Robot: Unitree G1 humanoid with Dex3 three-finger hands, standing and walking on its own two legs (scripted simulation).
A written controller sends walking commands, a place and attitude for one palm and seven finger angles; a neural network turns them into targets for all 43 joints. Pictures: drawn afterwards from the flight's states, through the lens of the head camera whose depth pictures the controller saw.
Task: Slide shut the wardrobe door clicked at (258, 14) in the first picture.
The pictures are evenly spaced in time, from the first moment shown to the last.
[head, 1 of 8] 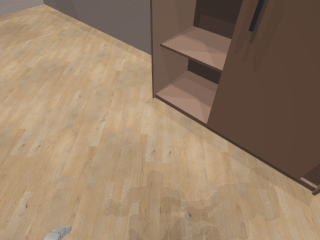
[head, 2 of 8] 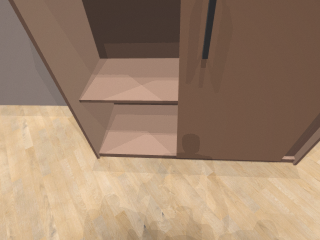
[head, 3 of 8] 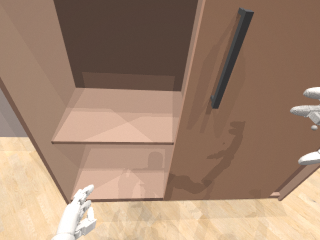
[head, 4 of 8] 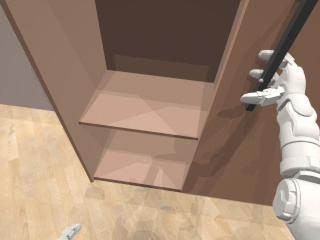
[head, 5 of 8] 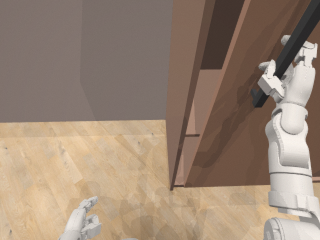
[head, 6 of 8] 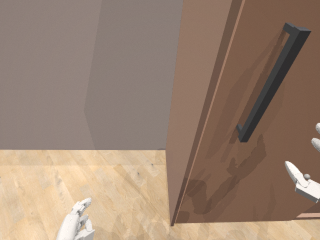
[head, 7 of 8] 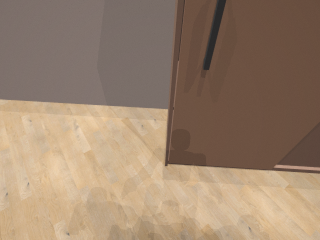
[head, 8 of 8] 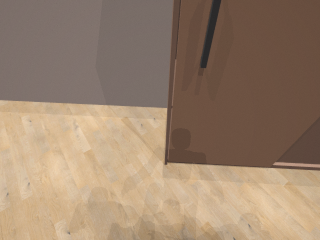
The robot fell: no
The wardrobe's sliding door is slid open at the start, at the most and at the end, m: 0.57 0.57 0.00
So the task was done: yes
